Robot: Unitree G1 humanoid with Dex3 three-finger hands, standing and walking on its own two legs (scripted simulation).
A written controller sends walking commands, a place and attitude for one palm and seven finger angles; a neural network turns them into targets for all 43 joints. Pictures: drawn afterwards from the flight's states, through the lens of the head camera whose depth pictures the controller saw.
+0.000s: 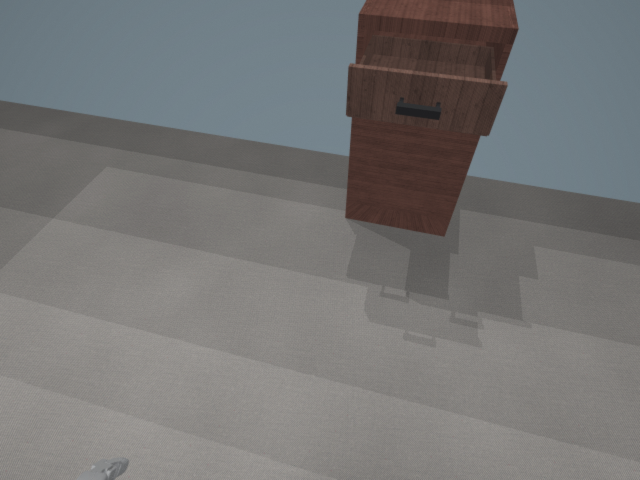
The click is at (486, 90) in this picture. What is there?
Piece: drawer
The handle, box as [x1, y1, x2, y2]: [395, 97, 441, 119]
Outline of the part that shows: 397,103 395,113 438,119 441,108 439,107 439,102 436,103 435,107 403,103 403,98 401,97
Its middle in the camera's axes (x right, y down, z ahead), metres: +0.25 -0.34 +1.00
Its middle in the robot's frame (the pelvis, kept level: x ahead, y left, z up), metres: +0.98 -0.20 -0.04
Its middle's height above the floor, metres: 0.73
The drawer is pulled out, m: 0.24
